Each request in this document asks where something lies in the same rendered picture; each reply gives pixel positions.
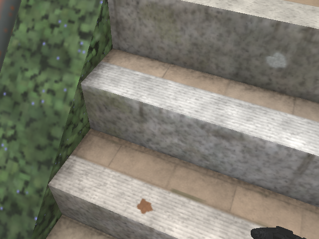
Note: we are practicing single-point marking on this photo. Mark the robot right hand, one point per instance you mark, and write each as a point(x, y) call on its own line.
point(273, 233)

